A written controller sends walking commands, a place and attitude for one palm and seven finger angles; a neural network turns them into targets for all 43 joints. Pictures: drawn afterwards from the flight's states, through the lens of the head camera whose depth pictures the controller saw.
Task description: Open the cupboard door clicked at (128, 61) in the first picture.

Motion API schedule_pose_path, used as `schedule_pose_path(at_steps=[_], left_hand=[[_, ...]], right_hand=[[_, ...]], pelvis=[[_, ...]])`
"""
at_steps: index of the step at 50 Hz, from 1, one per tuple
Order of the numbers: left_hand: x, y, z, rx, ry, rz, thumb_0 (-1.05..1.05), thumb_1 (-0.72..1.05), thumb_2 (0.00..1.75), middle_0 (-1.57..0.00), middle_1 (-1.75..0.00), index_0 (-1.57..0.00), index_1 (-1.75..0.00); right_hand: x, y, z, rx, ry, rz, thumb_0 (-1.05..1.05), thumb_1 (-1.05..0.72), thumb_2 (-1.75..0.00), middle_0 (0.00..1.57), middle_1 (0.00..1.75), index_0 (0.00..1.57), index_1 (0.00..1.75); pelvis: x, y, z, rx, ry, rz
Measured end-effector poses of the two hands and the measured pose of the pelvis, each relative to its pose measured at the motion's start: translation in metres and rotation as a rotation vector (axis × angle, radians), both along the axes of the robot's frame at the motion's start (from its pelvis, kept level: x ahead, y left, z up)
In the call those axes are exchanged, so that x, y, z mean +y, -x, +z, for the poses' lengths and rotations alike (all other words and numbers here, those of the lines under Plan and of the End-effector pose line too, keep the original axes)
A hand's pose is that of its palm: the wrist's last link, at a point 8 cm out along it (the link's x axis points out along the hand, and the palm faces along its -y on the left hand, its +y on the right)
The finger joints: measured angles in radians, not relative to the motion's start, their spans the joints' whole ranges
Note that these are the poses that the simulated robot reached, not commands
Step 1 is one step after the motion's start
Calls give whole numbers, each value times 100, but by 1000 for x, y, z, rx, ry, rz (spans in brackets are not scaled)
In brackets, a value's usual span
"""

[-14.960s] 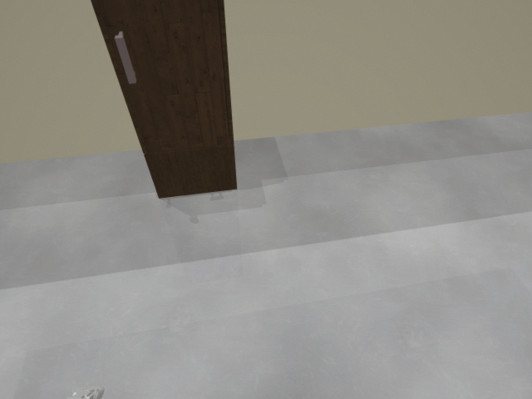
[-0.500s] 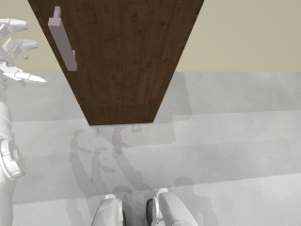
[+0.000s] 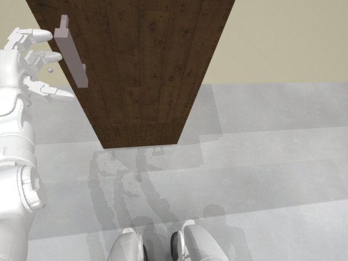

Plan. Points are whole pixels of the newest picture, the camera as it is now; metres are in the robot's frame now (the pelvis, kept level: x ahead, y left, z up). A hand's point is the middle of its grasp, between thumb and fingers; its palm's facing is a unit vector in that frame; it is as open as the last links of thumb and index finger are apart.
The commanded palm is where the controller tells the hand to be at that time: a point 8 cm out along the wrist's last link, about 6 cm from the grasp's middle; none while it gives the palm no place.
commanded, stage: slide the fingers in behind the handle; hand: left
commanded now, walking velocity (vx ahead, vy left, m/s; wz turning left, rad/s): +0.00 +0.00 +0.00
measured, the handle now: (74, 54) +0.56 +0.18 +0.06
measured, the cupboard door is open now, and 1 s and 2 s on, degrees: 0 0 0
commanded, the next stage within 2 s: close the thumb around the handle in 0.98 s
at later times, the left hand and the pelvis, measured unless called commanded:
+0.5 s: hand (70, 72) +0.51 +0.18 +0.06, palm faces +0.03 -1.00 -0.02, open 14.0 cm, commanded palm +0.49 +0.22 +0.06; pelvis +0.00 -0.01 +0.00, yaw +1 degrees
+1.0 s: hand (79, 70) +0.52 +0.17 +0.06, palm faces +0.04 -1.00 -0.03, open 13.8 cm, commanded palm +0.49 +0.21 +0.06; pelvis -0.01 -0.02 -0.01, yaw +1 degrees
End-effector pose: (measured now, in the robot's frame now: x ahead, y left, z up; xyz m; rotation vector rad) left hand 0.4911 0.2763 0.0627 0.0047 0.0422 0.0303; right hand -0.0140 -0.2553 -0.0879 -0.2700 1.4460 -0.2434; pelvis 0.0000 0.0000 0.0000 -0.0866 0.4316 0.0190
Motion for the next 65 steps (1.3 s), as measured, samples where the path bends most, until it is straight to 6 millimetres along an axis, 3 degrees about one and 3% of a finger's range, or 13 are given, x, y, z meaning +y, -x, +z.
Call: schedule_pose_path(at_steps=[18,37,47,57,65], left_hand=[[-34,3,1,-18,7,-13,-1,-50,30,-30,-120,-29,-120],[-59,2,0,-9,-19,-4,-1,-51,30,-30,-120,-30,-120],[-57,-1,0,-12,-31,9,-1,-50,30,-32,-121,-33,-124],[-58,0,2,-13,-19,8,-1,-50,30,-31,-121,-32,-122],[-50,4,3,-12,-13,14,-1,-29,39,-32,-123,-32,-123]], right_hand=[[-8,-24,-5,-58,-12,27,1,-91,-89,20,30,20,30],[-17,-6,-12,-42,-26,13,1,-91,-89,20,30,20,30],[-22,2,-14,-25,-24,10,1,-91,-89,20,30,20,30],[-25,-2,-11,-40,-21,10,1,-91,-89,20,30,20,30],[-24,-10,-8,-65,-20,9,1,-91,-89,20,30,20,30]], pelvis=[[-6,-2,0,-15,-11,7],[-16,4,-3,-12,-27,6],[-21,7,-5,-1,-31,5],[-22,5,-3,-6,-32,0],[-21,3,-1,-14,-32,-4]])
